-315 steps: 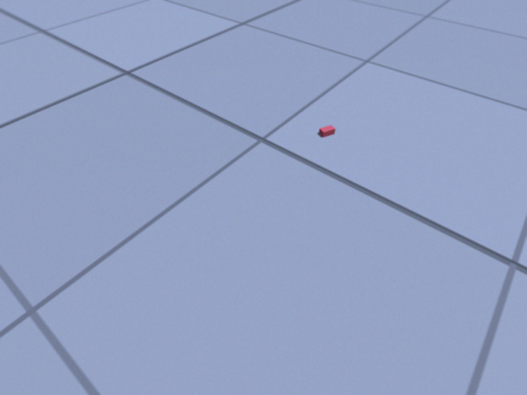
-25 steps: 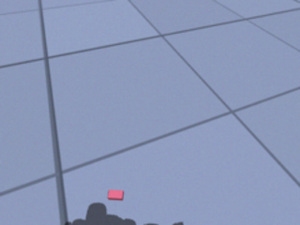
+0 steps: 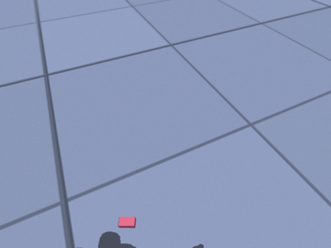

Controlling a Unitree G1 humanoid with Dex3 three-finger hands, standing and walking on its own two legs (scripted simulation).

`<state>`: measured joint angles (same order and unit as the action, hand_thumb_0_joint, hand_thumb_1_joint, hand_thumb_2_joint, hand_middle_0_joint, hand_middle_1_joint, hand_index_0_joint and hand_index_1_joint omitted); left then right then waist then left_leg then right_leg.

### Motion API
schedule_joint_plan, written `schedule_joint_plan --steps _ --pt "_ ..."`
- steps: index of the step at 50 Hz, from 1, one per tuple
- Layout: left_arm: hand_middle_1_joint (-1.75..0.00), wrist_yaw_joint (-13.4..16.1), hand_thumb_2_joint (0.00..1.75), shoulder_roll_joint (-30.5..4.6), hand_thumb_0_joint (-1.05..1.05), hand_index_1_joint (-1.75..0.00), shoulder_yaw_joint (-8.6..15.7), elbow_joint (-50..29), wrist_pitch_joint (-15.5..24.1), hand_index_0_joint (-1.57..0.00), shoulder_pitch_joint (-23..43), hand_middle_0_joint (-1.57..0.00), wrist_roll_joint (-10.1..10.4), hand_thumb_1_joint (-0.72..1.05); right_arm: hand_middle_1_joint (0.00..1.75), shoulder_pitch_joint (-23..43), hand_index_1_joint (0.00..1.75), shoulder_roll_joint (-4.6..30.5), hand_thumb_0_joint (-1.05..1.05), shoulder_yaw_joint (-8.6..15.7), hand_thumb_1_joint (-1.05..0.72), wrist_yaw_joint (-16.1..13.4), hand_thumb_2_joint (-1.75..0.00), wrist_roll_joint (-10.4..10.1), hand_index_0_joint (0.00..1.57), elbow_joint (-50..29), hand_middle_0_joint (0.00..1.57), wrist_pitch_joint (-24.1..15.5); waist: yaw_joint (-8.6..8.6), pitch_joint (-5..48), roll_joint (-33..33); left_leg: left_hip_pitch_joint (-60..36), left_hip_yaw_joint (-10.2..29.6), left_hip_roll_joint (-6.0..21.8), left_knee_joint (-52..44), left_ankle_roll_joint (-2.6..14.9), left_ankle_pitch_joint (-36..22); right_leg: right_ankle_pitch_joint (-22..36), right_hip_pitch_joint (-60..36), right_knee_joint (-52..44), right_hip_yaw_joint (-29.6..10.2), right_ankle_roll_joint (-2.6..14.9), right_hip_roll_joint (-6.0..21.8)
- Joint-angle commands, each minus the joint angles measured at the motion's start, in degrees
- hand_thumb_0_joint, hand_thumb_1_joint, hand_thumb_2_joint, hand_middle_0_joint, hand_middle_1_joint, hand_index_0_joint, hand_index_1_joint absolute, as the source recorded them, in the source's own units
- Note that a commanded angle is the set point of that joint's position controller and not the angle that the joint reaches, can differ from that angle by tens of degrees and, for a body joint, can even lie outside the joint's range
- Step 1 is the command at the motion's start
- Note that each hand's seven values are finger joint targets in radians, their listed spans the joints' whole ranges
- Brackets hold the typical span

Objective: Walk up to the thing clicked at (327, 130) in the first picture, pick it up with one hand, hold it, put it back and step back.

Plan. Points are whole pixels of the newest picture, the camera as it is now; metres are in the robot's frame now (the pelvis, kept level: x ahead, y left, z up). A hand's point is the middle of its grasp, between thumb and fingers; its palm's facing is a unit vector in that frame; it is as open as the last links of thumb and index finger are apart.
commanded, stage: walk up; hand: left
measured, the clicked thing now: (127, 222) +0.41 +0.24 -0.76
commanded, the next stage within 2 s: stand in 0.46 s
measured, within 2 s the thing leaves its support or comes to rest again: neither
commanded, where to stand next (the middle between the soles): +0.02 +0.02 m, yaw -1 degrees
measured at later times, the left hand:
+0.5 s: hand out of the picture +0.10 +0.25 -0.15, palm faces -0.04 -0.93 -0.37, open 7.4 cm
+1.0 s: hand out of the picture +0.09 +0.23 -0.15, palm faces -0.02 -0.94 -0.33, open 7.4 cm
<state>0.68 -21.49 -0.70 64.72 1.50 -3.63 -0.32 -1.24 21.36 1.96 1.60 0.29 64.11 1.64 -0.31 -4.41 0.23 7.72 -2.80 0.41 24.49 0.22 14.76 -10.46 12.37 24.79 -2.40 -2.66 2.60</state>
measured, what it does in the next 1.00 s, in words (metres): stands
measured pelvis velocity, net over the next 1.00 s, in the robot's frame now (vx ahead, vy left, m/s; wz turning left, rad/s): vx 0.01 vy -0.02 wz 0.01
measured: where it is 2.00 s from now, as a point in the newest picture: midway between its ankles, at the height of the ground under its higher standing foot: outside the picture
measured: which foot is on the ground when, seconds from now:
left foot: down 0.00-1.00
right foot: down 0.00-1.00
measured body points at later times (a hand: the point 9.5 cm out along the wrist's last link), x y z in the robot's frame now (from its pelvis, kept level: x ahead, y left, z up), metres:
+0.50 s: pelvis +0.00 -0.01 +0.00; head +0.02 -0.01 +0.45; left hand +0.10 +0.30 -0.12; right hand +0.08 -0.31 -0.13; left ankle -0.02 +0.12 -0.74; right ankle +0.03 -0.15 -0.74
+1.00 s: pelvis +0.01 -0.02 +0.01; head +0.02 -0.02 +0.46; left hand +0.09 +0.28 -0.13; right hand +0.10 -0.32 -0.12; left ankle -0.02 +0.12 -0.74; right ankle +0.03 -0.15 -0.74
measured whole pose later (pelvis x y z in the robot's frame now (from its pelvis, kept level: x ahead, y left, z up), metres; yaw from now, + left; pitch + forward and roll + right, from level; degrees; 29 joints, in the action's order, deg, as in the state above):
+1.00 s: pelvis +0.01 -0.02 +0.01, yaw +0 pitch -2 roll +0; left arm -0.4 -20.0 0.0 64.5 0.8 -5.4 -0.5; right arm -4.3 20.0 1.1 0.9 0.7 65.0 0.0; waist 0.3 -2.9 0.3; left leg 4.2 -1.9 1.9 17.8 -1.4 11.8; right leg -8.1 8.9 18.7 -1.2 -1.3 1.2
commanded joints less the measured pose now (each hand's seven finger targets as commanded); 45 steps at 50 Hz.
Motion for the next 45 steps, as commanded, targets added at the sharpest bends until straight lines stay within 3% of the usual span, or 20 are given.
schedule_joint_plan --steps 1,6,13,19,22,23,28,34,36,45 --pt "-0.30 0.9 0.90 -12.8 0.00 -0.30 2.9 -3.2 0.8 -0.20 2.8 -0.20 -0.1 0.90 0.30 3.1 0.30 12.1 0.00 2.3 -0.90 -0.9 -0.90 0.0 0.20 -3.8 0.20 -1.4 0.06 6.3 -1.0 -0.5 4.8 6.4 -7.0 1.70 -4.6 7.9 -3.0 -3.0 -2.4 3.32 4.0" --pt "-0.30 0.8 0.90 -12.7 0.00 -0.30 3.1 -3.4 0.8 -0.20 2.7 -0.20 -0.3 0.90 0.30 1.7 0.30 12.1 0.00 2.6 -0.90 -0.9 -0.90 0.1 0.20 -4.0 0.20 -1.4 0.45 7.0 0.7 -1.3 3.9 5.9 -6.2 1.58 -5.7 10.2 -3.7 -3.6 -3.0 3.45 4.5" --pt "-0.30 0.9 0.90 -12.5 0.00 -0.30 3.4 -3.6 0.7 -0.20 3.2 -0.20 -0.4 0.90 0.30 0.1 0.30 11.6 0.00 2.6 -0.90 -0.8 -0.90 0.1 0.20 -3.9 0.20 -1.2 0.73 6.0 1.1 -1.7 4.1 5.8 -6.3 1.53 -4.4 6.5 -2.3 -4.9 -3.8 3.52 4.4" --pt "-0.30 0.8 0.90 -12.0 0.00 -0.30 3.5 -3.8 0.6 -0.20 2.4 -0.20 -0.5 0.90 0.30 0.0 0.30 11.9 0.00 2.8 -0.90 -0.9 -0.90 0.4 0.20 -4.0 0.20 -1.4 0.48 5.8 0.2 -0.8 4.1 6.3 -6.9 1.83 -3.6 7.2 -2.6 -4.0 -3.1 3.65 3.8" --pt "-0.30 0.8 0.90 -11.9 0.00 -0.30 3.6 -3.9 0.6 -0.20 2.5 -0.20 -0.5 0.90 0.30 -0.6 0.30 11.9 0.00 2.8 -0.90 -1.0 -0.90 0.3 0.20 -4.1 0.20 -1.4 0.67 6.3 0.3 -1.0 4.1 6.2 -6.8 1.71 -5.1 9.0 -3.3 -3.6 -3.2 3.63 3.8" --pt "-0.30 0.3 0.90 -10.0 0.00 -0.30 3.1 -3.4 0.4 -0.20 2.2 -0.20 0.0 0.90 0.30 -0.6 0.30 9.2 0.00 1.6 -0.90 -1.2 -0.90 0.0 0.20 -3.6 0.20 -2.0 0.93 7.3 2.0 -2.0 6.4 7.2 -8.6 1.07 -7.9 10.3 -4.1 -4.6 -3.6 3.27 4.0" --pt "-0.30 -0.1 0.90 -10.7 0.00 -0.30 3.2 -3.5 0.3 -0.20 1.9 -0.20 0.2 0.90 0.30 -0.5 0.30 11.0 0.00 1.6 -0.90 -1.5 -0.90 0.2 0.20 -2.9 0.20 -2.9 0.77 7.1 -0.2 -3.5 5.9 7.4 -8.8 0.47 -11.4 11.2 -5.0 -6.0 -3.7 3.15 4.2" --pt "-0.30 -0.2 0.90 -10.9 0.00 -0.30 3.3 -3.6 0.3 -0.20 2.0 -0.20 0.0 0.90 0.30 -1.0 0.30 10.7 0.00 1.4 -0.90 -1.6 -0.90 0.2 0.20 -2.6 0.20 -3.1 0.99 6.6 -0.5 -2.8 5.3 7.2 -9.5 0.22 -9.0 10.6 -6.1 -7.4 -3.8 3.16 4.5" --pt "-0.30 -0.3 0.90 -10.8 0.00 -0.30 3.4 -3.6 0.4 -0.20 1.6 -0.20 -0.1 0.90 0.30 -0.9 0.30 10.7 0.00 1.5 -0.90 -1.7 -0.90 0.2 0.20 -2.7 0.20 -3.1 1.01 8.0 -0.6 -4.2 5.0 7.4 -9.0 0.18 -11.7 13.3 -6.3 -6.9 -3.7 3.25 4.7" --pt "-0.30 -0.2 0.90 -10.6 0.00 -0.30 3.3 -3.7 0.5 -0.20 1.6 -0.20 -0.2 0.90 0.30 -0.9 0.30 10.7 0.00 1.5 -0.90 -1.6 -0.90 0.3 0.20 -2.7 0.20 -3.0 1.09 6.5 -0.6 -3.6 5.1 7.4 -9.5 0.22 -8.5 10.4 -5.7 -8.2 -3.6 3.07 4.7"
